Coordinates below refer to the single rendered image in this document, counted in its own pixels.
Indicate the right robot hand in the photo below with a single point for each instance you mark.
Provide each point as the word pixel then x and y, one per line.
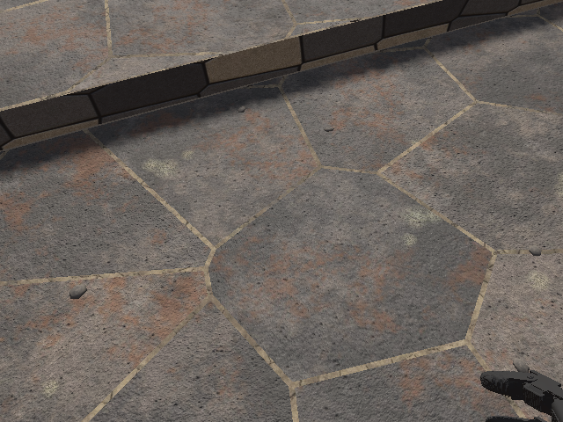
pixel 536 390

